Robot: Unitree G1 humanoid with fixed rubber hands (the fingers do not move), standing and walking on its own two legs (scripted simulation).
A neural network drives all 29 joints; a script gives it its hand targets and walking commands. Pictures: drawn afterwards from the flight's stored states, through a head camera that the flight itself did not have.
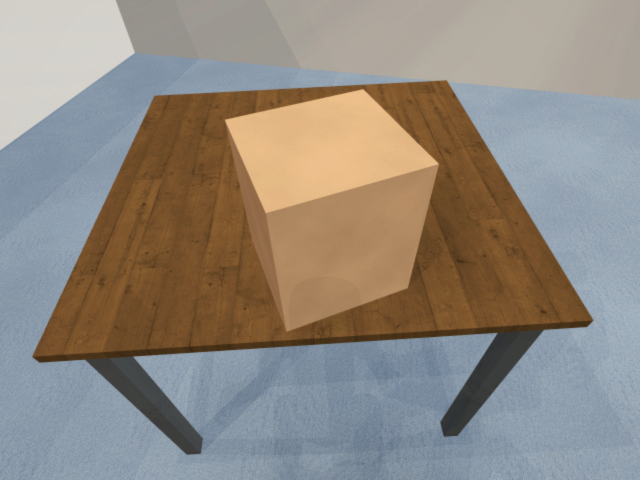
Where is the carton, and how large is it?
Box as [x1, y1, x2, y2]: [225, 89, 438, 331]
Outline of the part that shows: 363,89 225,120 252,241 286,331 406,288 408,284 438,164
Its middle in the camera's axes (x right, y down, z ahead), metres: +0.01 -0.04 +0.58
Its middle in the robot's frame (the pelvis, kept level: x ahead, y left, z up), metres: +0.48 +0.02 +0.07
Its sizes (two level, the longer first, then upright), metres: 0.210 0.200 0.250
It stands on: a table, 0.70 m high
